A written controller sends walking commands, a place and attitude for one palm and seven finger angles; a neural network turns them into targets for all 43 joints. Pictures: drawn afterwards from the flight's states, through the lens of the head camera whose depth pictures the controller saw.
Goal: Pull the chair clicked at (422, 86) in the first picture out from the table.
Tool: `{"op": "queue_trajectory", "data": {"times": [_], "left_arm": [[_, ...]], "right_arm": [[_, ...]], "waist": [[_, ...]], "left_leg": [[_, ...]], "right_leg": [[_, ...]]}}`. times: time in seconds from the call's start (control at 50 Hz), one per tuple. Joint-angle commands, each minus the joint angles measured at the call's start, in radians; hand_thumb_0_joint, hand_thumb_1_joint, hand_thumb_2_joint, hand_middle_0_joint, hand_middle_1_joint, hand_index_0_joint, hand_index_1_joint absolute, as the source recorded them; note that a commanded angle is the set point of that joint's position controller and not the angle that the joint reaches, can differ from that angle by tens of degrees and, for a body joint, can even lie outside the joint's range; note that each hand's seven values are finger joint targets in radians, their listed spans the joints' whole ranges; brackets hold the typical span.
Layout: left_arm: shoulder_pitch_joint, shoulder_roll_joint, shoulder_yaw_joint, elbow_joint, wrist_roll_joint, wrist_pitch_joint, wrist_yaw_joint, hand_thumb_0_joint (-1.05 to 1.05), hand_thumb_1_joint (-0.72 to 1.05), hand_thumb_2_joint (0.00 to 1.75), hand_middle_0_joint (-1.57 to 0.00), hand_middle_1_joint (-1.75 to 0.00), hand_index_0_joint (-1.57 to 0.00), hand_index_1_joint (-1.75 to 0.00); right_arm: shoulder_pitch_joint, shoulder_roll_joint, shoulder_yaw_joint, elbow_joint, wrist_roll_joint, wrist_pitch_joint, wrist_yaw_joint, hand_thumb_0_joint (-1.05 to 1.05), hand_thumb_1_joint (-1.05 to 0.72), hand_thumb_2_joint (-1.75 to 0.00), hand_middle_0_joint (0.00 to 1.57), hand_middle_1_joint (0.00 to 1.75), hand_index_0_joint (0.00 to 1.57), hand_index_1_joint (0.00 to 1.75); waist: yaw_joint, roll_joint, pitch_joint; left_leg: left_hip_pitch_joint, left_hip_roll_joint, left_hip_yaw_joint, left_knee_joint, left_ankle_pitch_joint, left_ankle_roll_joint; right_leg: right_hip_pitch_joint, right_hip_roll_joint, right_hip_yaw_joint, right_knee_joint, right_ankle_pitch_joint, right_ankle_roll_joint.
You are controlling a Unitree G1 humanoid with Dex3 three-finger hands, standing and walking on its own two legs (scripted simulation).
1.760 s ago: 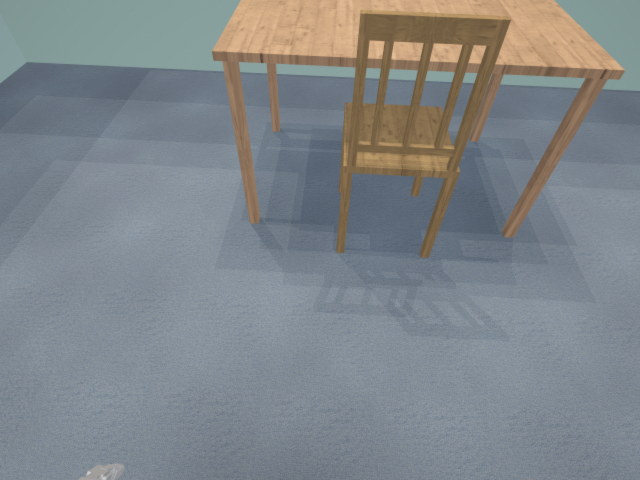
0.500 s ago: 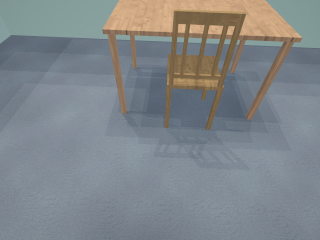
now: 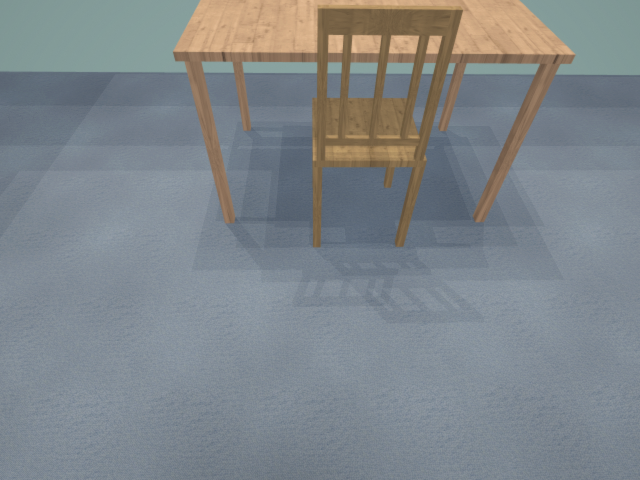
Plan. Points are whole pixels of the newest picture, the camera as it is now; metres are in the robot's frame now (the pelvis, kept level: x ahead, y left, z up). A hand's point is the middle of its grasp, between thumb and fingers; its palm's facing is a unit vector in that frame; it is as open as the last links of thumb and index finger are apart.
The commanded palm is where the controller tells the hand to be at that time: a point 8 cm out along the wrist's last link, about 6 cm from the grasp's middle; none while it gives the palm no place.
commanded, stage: walk to a spot facing it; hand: left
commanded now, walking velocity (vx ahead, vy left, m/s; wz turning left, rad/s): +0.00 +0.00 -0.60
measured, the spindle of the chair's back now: (378, 90) +1.13 -0.08 -0.08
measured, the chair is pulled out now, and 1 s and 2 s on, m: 0.00 0.00 0.00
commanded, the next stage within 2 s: turn to face it in 1.86 s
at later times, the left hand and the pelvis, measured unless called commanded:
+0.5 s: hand out of the picture +0.04 +0.17 -0.16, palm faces -0.15 -0.96 -0.23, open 7.4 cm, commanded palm none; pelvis -0.01 -0.01 +0.01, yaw -15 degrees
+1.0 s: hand (291, 376) +0.31 +0.08 -0.17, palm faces -0.58 -0.80 -0.15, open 7.4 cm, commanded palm none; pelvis +0.10 -0.02 +0.00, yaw -35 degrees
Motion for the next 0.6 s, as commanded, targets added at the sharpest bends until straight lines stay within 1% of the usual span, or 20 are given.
{"op": "queue_trajectory", "data": {"times": [0.0,0.04,0.06,0.08,0.1,0.12,0.14,0.16,0.18,0.22,0.24,0.28,0.3,0.36,0.42,0.48,0.52,0.54,0.56,0.58], "left_arm": [[0.026,0.102,0.037,-0.107,0.007,-0.005,-0.006,0.00,0.90,0.90,-0.20,-0.30,-0.20,-0.30],[0.051,0.072,0.042,-0.126,0.007,0.002,-0.012,0.00,0.90,0.90,-0.20,-0.30,-0.20,-0.30],[0.066,0.060,0.046,-0.135,0.008,0.004,-0.015,0.00,0.90,0.90,-0.20,-0.30,-0.20,-0.30],[0.091,0.051,0.051,-0.139,0.007,0.004,-0.018,0.00,0.90,0.90,-0.20,-0.30,-0.20,-0.30],[0.141,0.050,0.057,-0.133,0.008,-0.002,-0.020,0.00,0.90,0.90,-0.20,-0.30,-0.20,-0.30],[0.185,0.099,0.068,-0.129,0.017,-0.015,-0.017,0.00,0.90,0.90,-0.20,-0.30,-0.20,-0.30],[0.202,0.200,0.088,-0.138,0.025,-0.030,0.000,0.00,0.90,0.90,-0.20,-0.30,-0.20,-0.30],[0.233,0.185,0.088,-0.142,0.006,-0.030,0.012,0.00,0.90,0.90,-0.20,-0.30,-0.20,-0.30],[0.157,0.160,0.085,-0.152,0.007,-0.027,0.014,0.00,0.90,0.90,-0.20,-0.30,-0.20,-0.30],[0.092,0.113,0.075,-0.180,0.001,-0.032,0.012,0.00,0.90,0.90,-0.20,-0.30,-0.20,-0.30],[0.091,0.102,0.075,-0.187,0.002,-0.035,0.012,0.00,0.90,0.90,-0.20,-0.30,-0.20,-0.30],[0.123,0.093,0.079,-0.175,0.002,-0.038,0.008,0.00,0.90,0.90,-0.20,-0.30,-0.20,-0.30],[0.146,0.088,0.081,-0.171,0.002,-0.040,0.004,0.00,0.90,0.90,-0.20,-0.30,-0.20,-0.30],[0.171,0.089,0.086,-0.162,0.007,-0.049,-0.001,0.00,0.90,0.90,-0.20,-0.30,-0.20,-0.30],[0.197,0.094,0.089,-0.155,0.011,-0.057,-0.005,0.00,0.90,0.90,-0.20,-0.30,-0.20,-0.30],[0.190,0.101,0.092,-0.160,0.012,-0.056,-0.009,0.00,0.90,0.90,-0.20,-0.30,-0.20,-0.30],[0.164,0.109,0.095,-0.173,0.016,-0.054,-0.010,0.00,0.90,0.90,-0.20,-0.30,-0.20,-0.30],[0.133,0.112,0.096,-0.185,0.015,-0.050,-0.009,0.00,0.90,0.90,-0.20,-0.30,-0.20,-0.30],[0.097,0.110,0.097,-0.196,0.012,-0.047,-0.010,0.00,0.90,0.90,-0.20,-0.30,-0.20,-0.30],[0.054,0.095,0.095,-0.211,0.008,-0.044,-0.014,0.00,0.90,0.90,-0.20,-0.30,-0.20,-0.30]], "right_arm": [[0.039,-0.163,-0.063,-0.094,0.001,-0.004,-0.010,0.00,-0.90,-0.90,0.20,0.30,0.20,0.30],[0.019,-0.169,-0.076,-0.118,0.001,-0.006,-0.008,0.00,-0.90,-0.90,0.20,0.30,0.20,0.30],[0.006,-0.168,-0.079,-0.131,-0.001,-0.007,-0.006,0.00,-0.90,-0.90,0.20,0.30,0.20,0.30],[-0.009,-0.162,-0.081,-0.142,-0.002,-0.006,-0.004,0.00,-0.90,-0.90,0.20,0.30,0.20,0.30],[-0.026,-0.155,-0.083,-0.152,-0.003,-0.004,-0.004,0.00,-0.90,-0.90,0.20,0.30,0.20,0.30],[-0.022,-0.131,-0.080,-0.164,0.000,0.005,0.000,0.00,-0.90,-0.90,0.20,0.30,0.20,0.30],[-0.010,-0.040,-0.065,-0.203,0.007,0.008,0.004,0.00,-0.90,-0.90,0.20,0.30,0.20,0.30],[-0.056,-0.074,-0.064,-0.206,0.006,0.018,-0.003,0.00,-0.90,-0.90,0.20,0.30,0.20,0.30],[-0.044,-0.065,-0.072,-0.195,0.009,0.015,-0.003,0.00,-0.90,-0.90,0.20,0.30,0.20,0.30],[-0.009,-0.063,-0.073,-0.171,0.004,0.009,0.004,0.00,-0.90,-0.90,0.20,0.30,0.20,0.30],[0.007,-0.050,-0.072,-0.164,0.001,0.010,0.004,0.00,-0.90,-0.90,0.20,0.30,0.20,0.30],[0.015,-0.045,-0.071,-0.160,-0.005,0.014,0.006,0.00,-0.90,-0.90,0.20,0.30,0.20,0.30],[-0.001,-0.044,-0.071,-0.166,-0.008,0.013,0.008,0.00,-0.90,-0.90,0.20,0.30,0.20,0.30],[-0.017,-0.038,-0.072,-0.187,-0.010,0.002,0.015,0.00,-0.90,-0.90,0.20,0.30,0.20,0.30],[-0.044,-0.031,-0.072,-0.211,-0.005,-0.014,0.020,0.00,-0.90,-0.90,0.20,0.30,0.20,0.30],[-0.035,-0.021,-0.069,-0.223,-0.001,-0.026,0.021,0.00,-0.90,-0.90,0.20,0.30,0.20,0.30],[-0.011,-0.015,-0.068,-0.229,0.006,-0.035,0.019,0.00,-0.90,-0.90,0.20,0.30,0.20,0.30],[0.028,-0.017,-0.067,-0.226,0.008,-0.040,0.016,0.00,-0.90,-0.90,0.20,0.30,0.20,0.30],[0.090,-0.021,-0.067,-0.209,0.010,-0.046,0.012,0.00,-0.90,-0.90,0.20,0.30,0.20,0.30],[0.183,-0.041,-0.072,-0.182,0.013,-0.053,0.003,0.00,-0.90,-0.90,0.20,0.30,0.20,0.30]], "waist": [[-0.020,0.103,-0.036],[-0.004,0.181,-0.035],[0.005,0.198,-0.025],[0.018,0.193,-0.022],[0.047,0.142,-0.031],[0.066,-0.051,-0.029],[0.054,-0.359,-0.033],[0.084,-0.292,-0.051],[0.032,-0.190,-0.024],[0.001,-0.084,-0.053],[-0.005,-0.087,-0.078],[0.005,-0.077,-0.097],[0.018,-0.072,-0.087],[0.027,-0.091,-0.072],[0.044,-0.106,-0.067],[0.044,-0.131,-0.069],[0.034,-0.151,-0.069],[0.014,-0.155,-0.071],[-0.018,-0.143,-0.080],[-0.067,-0.094,-0.100]], "left_leg": [[0.031,0.204,-0.110,-0.059,0.119,0.072],[-0.004,0.290,-0.147,-0.086,0.182,0.131],[-0.031,0.317,-0.129,-0.077,0.219,0.152],[-0.067,0.319,-0.100,-0.036,0.238,0.150],[-0.109,0.290,-0.053,0.067,0.223,0.117],[-0.193,0.177,0.038,0.296,0.084,0.037],[-0.410,0.003,0.077,0.571,-0.308,-0.037],[-0.369,0.001,-0.103,0.663,-0.327,-0.023],[-0.412,0.015,-0.133,0.717,-0.251,-0.019],[-0.377,0.038,-0.127,0.703,-0.130,-0.033],[-0.358,0.034,-0.120,0.686,-0.105,-0.039],[-0.362,0.026,-0.108,0.658,-0.091,-0.045],[-0.375,0.024,-0.105,0.642,-0.086,-0.046],[-0.400,0.021,-0.099,0.568,-0.096,-0.046],[-0.380,0.006,-0.091,0.454,-0.135,-0.040],[-0.305,-0.024,-0.088,0.334,-0.143,-0.026],[-0.211,-0.045,-0.083,0.238,-0.169,-0.013],[-0.129,-0.051,-0.088,0.163,-0.160,-0.005],[0.014,-0.060,-0.085,0.054,-0.108,0.006],[0.225,-0.039,-0.093,-0.071,-0.078,0.019]], "right_leg": [[-0.127,-0.041,0.034,0.123,0.178,-0.007],[-0.139,-0.017,-0.042,0.272,-0.078,0.009],[-0.126,-0.027,-0.076,0.307,-0.168,0.016],[-0.084,-0.048,-0.083,0.281,-0.172,0.014],[-0.007,-0.058,-0.075,0.174,-0.092,0.007],[0.050,-0.108,0.045,-0.012,0.116,-0.021],[0.098,-0.367,0.471,-0.188,0.336,-0.129],[0.029,-0.356,0.535,-0.255,0.315,-0.146],[0.046,-0.325,0.481,-0.226,0.248,-0.177],[0.042,-0.252,0.360,-0.188,0.256,-0.172],[0.048,-0.234,0.330,-0.186,0.247,-0.166],[0.076,-0.210,0.340,-0.220,0.087,-0.163],[0.077,-0.201,0.358,-0.237,0.008,-0.162],[0.093,-0.193,0.403,-0.282,-0.184,-0.177],[0.092,-0.188,0.445,-0.301,-0.272,-0.194],[0.055,-0.164,0.459,-0.304,-0.271,-0.195],[-0.002,-0.152,0.464,-0.291,-0.248,-0.191],[-0.057,-0.143,0.460,-0.274,-0.245,-0.184],[-0.152,-0.106,0.434,-0.241,-0.254,-0.157],[-0.294,-0.048,0.371,-0.158,-0.281,-0.109]]}}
